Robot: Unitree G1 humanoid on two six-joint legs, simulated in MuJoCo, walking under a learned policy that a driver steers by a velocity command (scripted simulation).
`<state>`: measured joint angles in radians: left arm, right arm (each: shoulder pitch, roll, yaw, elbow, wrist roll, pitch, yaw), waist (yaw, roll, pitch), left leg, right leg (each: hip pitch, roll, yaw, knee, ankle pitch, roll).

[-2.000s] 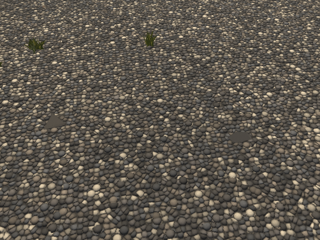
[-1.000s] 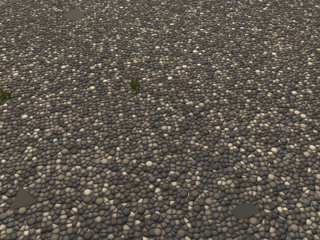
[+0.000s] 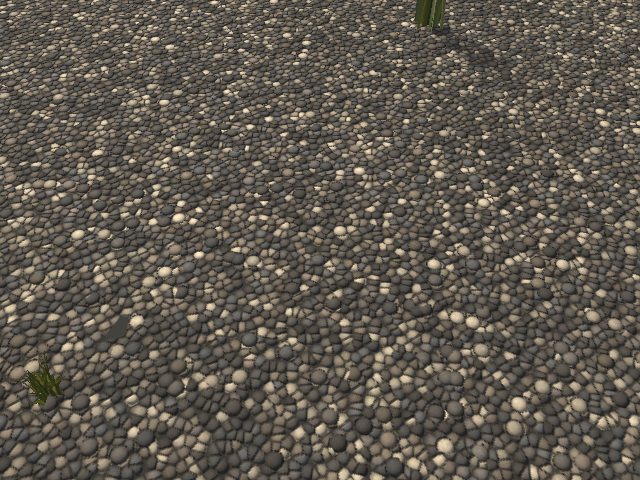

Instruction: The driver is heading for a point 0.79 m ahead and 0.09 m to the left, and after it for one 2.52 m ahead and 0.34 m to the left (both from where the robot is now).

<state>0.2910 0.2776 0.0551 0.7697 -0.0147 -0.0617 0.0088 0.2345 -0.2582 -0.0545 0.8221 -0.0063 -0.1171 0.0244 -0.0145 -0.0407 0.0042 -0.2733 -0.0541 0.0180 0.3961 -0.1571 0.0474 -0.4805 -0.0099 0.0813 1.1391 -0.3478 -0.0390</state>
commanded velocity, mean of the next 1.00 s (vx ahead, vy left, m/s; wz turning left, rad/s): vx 0.50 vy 0.00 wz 0.16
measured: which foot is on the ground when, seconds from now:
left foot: down 0.00-0.36, up 0.38-0.90, down 0.92-1.00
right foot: up 0.00-0.32, down 0.34-0.94, up 0.96-1.00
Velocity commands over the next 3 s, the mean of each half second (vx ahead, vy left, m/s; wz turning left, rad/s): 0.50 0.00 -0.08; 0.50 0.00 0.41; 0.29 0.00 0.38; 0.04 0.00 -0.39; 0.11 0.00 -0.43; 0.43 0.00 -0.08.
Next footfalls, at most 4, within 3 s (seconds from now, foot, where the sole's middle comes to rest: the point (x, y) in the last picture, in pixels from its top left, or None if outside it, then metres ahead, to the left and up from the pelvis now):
0.34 right None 0.34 -0.16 -0.78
0.92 left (275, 422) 0.62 0.10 -0.78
1.38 right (313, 307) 0.91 0.02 -0.78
1.78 left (233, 356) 0.77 0.20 -0.78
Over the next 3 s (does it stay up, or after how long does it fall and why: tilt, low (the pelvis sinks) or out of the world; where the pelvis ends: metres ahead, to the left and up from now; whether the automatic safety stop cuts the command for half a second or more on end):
stays up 1.01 0.09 0.01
